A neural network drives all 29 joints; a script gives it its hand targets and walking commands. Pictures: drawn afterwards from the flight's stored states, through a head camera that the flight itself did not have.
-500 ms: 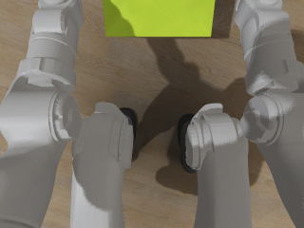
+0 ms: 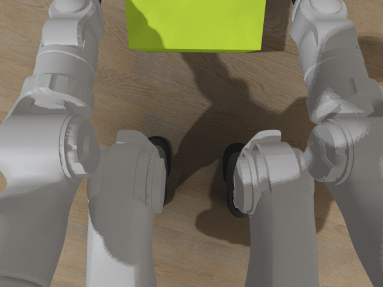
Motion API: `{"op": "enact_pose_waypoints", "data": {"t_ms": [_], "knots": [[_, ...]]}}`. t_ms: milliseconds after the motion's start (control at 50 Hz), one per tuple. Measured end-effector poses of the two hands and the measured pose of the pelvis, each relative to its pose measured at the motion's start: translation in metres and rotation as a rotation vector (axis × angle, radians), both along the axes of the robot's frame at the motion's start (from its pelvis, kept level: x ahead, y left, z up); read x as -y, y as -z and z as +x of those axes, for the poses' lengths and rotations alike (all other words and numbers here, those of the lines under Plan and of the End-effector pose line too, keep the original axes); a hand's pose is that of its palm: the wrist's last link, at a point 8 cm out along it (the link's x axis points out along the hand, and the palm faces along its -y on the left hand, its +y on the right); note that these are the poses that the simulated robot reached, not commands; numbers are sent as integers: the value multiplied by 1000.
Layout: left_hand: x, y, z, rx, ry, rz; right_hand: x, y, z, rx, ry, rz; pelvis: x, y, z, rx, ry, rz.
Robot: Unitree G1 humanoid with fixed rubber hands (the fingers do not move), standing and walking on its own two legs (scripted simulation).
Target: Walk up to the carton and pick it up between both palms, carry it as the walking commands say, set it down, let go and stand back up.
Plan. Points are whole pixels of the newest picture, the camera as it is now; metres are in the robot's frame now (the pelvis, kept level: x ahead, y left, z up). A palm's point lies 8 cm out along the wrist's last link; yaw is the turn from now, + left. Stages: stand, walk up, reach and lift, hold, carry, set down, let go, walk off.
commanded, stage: set down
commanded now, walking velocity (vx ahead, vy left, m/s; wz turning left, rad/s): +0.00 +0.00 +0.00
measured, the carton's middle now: out of the picture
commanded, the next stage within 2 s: let go in 1.94 s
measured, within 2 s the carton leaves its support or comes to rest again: neither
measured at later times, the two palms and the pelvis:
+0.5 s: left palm out of the picture +0.53 +0.19 -0.21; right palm out of the picture +0.54 -0.17 -0.20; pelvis -0.01 +0.01 -0.01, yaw -1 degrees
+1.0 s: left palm out of the picture +0.55 +0.21 -0.05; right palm out of the picture +0.56 -0.18 -0.05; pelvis -0.02 +0.00 +0.06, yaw -1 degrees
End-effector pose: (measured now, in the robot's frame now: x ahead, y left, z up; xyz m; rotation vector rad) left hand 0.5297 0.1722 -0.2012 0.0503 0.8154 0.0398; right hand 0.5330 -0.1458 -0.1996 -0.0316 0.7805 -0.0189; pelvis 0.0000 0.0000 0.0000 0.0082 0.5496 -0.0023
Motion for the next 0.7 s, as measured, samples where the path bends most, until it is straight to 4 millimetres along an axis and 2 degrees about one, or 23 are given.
{"op": "enact_pose_waypoints", "data": {"t_ms": [100, 260, 360, 500, 580, 640, 700], "knots": [[-14, -4, -4, 19, -60, 40, 9, 4, -7, -19, 25, -40, -2, 1, -5, 3, 13, 0], [-38, -15, -6, 14, -102, 64, 24, -13, 5, 5, 64, -61, -7, 5, -15, 15, 11, 1], [-28, -10, -2, 9, -79, 29, 25, -13, 8, -9, 57, -62, -9, 6, -15, 9, 4, 3], [-16, 5, 2, 13, -55, 21, 25, 3, 3, -21, 55, -65, -12, 7, -8, -12, 18, -7], [-27, -16, 17, 105, -70, 63, 24, -4, 14, 51, 79, -40, -12, 5, -7, -21, 18, -12], [-35, -40, 28, 176, -90, 62, 22, -24, 25, 123, 66, -43, -10, 1, -8, -16, 10, -8], [-37, -61, 29, 191, -89, 64, 24, -49, 28, 155, 55, -71, -7, -6, -11, 4, 4, -6]]}}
